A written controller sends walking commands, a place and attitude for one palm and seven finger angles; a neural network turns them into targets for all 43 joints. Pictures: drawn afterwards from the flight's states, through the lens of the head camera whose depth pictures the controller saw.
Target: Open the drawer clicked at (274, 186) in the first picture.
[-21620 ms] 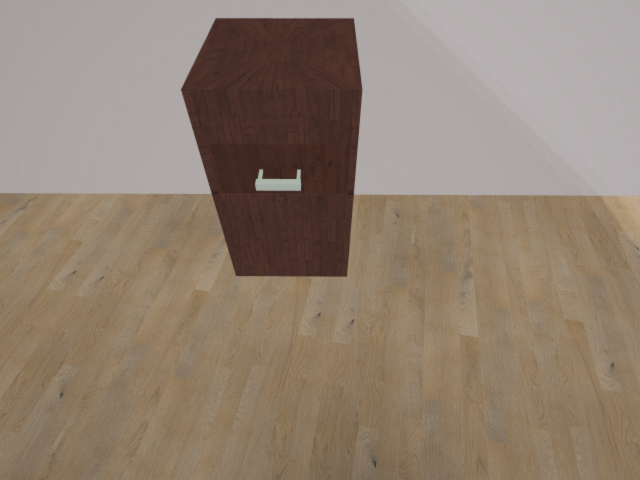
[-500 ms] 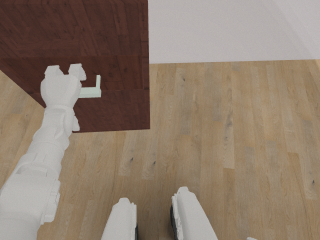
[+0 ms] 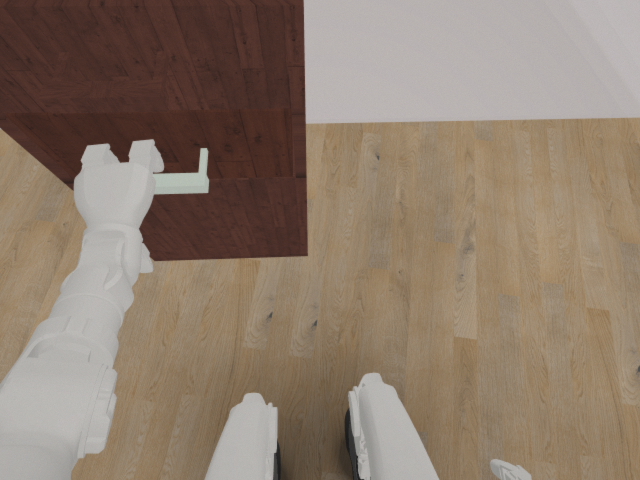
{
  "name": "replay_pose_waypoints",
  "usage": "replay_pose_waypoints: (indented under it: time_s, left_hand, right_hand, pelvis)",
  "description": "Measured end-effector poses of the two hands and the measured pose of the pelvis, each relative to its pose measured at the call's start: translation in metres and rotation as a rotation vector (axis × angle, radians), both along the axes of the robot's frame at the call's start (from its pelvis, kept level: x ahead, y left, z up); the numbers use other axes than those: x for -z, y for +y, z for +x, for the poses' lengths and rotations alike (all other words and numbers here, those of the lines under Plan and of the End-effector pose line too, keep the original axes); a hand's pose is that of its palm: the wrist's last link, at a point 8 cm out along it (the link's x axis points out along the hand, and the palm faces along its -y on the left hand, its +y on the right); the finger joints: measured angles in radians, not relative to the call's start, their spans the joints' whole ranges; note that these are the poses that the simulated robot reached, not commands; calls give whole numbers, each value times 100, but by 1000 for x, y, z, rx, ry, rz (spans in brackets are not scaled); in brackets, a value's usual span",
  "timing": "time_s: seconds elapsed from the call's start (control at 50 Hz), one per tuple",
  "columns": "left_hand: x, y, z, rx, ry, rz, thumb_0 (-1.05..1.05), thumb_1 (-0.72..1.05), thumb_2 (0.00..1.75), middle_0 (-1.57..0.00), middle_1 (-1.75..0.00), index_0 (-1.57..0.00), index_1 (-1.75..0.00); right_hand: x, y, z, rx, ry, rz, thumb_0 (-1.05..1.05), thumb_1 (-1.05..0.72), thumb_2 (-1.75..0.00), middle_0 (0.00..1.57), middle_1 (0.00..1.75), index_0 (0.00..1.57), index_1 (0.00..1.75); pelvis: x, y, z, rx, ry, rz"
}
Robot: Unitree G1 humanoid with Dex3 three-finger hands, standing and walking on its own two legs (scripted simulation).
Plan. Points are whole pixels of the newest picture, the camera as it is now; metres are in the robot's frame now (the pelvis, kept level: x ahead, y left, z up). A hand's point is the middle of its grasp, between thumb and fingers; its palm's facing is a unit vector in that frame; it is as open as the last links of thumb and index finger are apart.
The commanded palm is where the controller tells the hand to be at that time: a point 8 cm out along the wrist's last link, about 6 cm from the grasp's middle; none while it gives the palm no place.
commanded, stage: re-aim the fingers above the handle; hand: left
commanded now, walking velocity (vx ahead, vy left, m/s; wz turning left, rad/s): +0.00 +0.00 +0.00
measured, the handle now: (167, 170) +0.56 +0.22 -0.10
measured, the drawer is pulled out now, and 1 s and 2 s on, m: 0.00 0.00 0.00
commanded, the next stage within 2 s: lower the fingers behind the handle in 1.74 s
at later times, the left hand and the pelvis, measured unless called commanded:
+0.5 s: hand (142, 223) +0.45 +0.23 -0.07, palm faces -0.13 -0.01 -0.99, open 13.8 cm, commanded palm +0.45 +0.22 +0.00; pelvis -0.01 +0.01 -0.01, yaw +0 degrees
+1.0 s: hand (172, 216) +0.46 +0.19 -0.06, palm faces -0.08 -0.08 -0.99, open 13.8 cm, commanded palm +0.46 +0.21 +0.00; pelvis +0.00 +0.01 +0.00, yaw +0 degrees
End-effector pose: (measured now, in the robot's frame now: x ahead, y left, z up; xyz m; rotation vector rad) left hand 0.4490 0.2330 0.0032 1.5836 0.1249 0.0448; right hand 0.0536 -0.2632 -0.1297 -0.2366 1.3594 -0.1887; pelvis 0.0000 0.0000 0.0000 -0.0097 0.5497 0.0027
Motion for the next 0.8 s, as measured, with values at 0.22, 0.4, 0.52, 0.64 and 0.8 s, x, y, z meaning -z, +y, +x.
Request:
replay_pose_waypoints:
  time_s: [0.22, 0.4, 0.52, 0.64, 0.8]
  left_hand:
    - [-8, -31, 8, 136, -7, -79, 0, -49, 30, -32, -120, -33, -120]
    - [9, 1, 2, 9, -1, 16, 0, -49, 30, -31, -120, -32, -120]
    - [13, -8, -9, 55, 73, -44, 0, -49, 30, -32, -120, -32, -120]
    - [-11, -28, 9, 150, -45, -80, 0, -49, 30, -32, -120, -33, -120]
    - [1, -14, 15, 9, 2, 4, 0, -49, 30, -31, -120, -32, -120]
  right_hand:
    - [-11, 0, -14, 11, -18, -42, 0, -91, -89, 20, 30, 20, 30]
    - [3, 0, -34, 24, 36, -20, 0, -91, -89, 20, 30, 20, 29]
    - [-1, 7, -37, 28, 48, -20, 0, -91, -89, 20, 30, 20, 29]
    - [-9, 5, -30, 21, 13, -50, 0, -91, -89, 20, 30, 20, 30]
    - [-5, 3, -28, 33, 4, -22, 0, -91, -89, 20, 30, 20, 29]
  pelvis:
    - [0, 3, -3, -3, -9, -10]
    - [10, 7, -12, 11, 5, -4]
    - [4, 8, -11, -3, -1, -5]
    - [4, 7, -8, -12, -3, -16]
    - [5, 9, -9, 9, 5, -11]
